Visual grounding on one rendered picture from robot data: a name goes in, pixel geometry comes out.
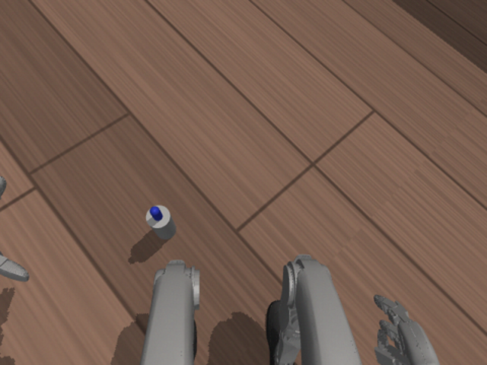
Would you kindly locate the right robot foot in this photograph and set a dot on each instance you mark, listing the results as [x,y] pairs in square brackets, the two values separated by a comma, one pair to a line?
[273,330]

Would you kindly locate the bottle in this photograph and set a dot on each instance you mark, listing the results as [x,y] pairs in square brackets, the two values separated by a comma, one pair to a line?
[161,222]

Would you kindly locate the right robot hand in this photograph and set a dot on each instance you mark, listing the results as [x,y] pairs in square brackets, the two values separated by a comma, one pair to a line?
[412,344]

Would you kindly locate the left robot hand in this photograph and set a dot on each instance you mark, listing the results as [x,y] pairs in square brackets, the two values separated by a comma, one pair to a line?
[9,268]

